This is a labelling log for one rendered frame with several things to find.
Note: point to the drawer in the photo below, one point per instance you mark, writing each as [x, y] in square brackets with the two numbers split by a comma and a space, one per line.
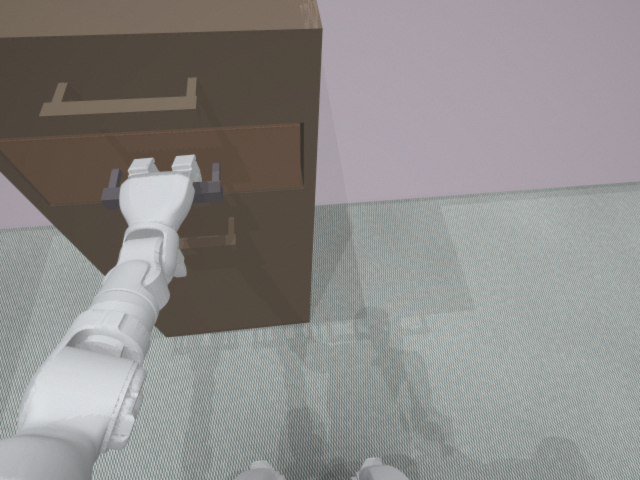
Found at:
[76, 168]

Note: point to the left robot upper arm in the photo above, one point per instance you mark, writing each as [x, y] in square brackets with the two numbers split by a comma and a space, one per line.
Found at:
[85, 404]

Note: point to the robot left forearm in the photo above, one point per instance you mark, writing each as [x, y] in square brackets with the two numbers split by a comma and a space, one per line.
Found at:
[123, 312]

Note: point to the handle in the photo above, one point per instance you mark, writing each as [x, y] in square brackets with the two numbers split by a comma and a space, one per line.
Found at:
[207, 191]
[120, 113]
[208, 244]

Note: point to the left robot hand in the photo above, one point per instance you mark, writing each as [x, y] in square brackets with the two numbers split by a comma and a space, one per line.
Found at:
[162, 197]

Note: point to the right robot shin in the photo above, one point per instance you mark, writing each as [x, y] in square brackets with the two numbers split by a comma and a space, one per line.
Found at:
[370, 462]

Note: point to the left robot shin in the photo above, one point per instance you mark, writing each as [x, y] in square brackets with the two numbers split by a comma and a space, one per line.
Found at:
[261, 464]

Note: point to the robot shin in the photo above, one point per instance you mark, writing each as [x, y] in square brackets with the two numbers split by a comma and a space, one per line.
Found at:
[370, 462]
[261, 464]

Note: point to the cabinet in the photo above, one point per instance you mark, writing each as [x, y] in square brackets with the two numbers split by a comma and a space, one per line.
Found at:
[249, 62]

